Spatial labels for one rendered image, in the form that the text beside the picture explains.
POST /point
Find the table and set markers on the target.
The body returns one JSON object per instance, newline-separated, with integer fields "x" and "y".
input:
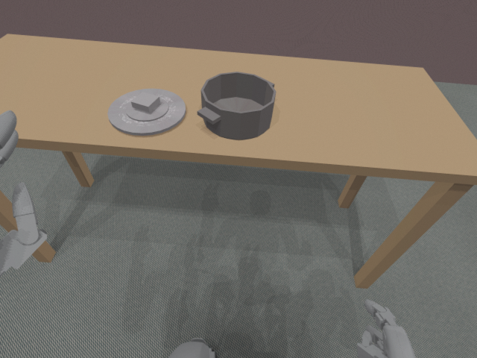
{"x": 357, "y": 119}

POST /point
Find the lid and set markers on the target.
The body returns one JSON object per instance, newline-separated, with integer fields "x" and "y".
{"x": 165, "y": 116}

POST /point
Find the left robot shin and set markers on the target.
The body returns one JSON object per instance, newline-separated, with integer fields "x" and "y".
{"x": 198, "y": 340}

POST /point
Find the pot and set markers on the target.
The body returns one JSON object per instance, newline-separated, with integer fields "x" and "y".
{"x": 237, "y": 105}

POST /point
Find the knob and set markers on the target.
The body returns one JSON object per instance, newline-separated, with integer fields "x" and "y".
{"x": 145, "y": 101}

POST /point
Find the robot left thigh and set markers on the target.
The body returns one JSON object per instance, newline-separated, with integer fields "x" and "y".
{"x": 193, "y": 350}

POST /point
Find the robot right hand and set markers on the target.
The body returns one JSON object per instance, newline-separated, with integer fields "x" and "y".
{"x": 393, "y": 342}

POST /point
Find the robot left hand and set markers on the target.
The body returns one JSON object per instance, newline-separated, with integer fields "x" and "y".
{"x": 17, "y": 246}

